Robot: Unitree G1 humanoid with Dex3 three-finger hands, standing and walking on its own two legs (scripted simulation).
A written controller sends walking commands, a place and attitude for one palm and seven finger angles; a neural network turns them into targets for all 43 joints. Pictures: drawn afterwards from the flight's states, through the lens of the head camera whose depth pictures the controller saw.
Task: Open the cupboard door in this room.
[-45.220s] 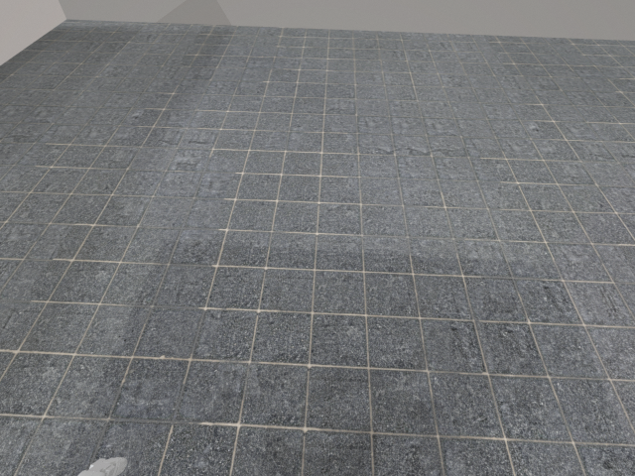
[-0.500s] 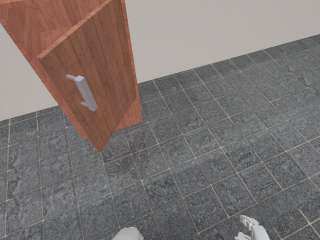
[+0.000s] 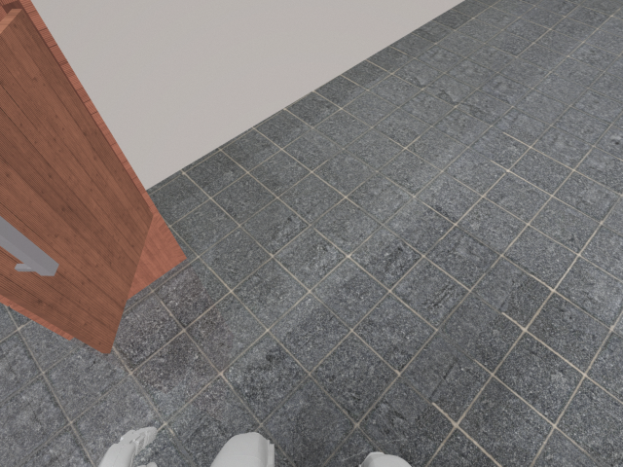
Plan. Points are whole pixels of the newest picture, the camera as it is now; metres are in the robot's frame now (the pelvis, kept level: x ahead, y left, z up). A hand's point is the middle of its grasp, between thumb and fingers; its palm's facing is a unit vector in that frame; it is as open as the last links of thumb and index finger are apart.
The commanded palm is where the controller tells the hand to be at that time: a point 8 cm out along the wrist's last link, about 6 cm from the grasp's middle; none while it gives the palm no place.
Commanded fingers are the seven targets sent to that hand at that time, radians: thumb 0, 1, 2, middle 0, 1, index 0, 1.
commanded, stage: walk to a spot facing it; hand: left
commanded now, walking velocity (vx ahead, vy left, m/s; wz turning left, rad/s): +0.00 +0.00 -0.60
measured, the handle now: (6, 246) +0.40 +0.49 -0.02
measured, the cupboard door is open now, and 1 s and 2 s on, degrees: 46 46 46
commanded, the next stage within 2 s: turn to face it in 1.70 s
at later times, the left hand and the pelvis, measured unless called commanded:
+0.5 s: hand (253, 359) +0.27 +0.11 -0.15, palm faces -0.39 -0.90 -0.18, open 7.4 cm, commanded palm none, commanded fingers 0.00 0.90 0.90 -0.20 -0.30 -0.20 -0.30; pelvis +0.09 -0.02 +0.01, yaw -20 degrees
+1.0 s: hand (295, 302) +0.39 +0.06 -0.17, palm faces -0.47 -0.87 -0.17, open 7.4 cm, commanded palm none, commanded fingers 0.00 0.90 0.90 -0.20 -0.30 -0.20 -0.30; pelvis +0.27 -0.11 +0.00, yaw -32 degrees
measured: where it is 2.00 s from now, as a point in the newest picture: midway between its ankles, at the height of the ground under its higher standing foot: (446, 309)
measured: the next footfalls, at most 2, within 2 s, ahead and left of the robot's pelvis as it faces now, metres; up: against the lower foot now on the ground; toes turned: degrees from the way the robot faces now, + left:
left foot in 0.18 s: +0.08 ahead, +0.13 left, +0.00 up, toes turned -4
right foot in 0.54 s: +0.14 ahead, -0.18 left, +0.00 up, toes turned -28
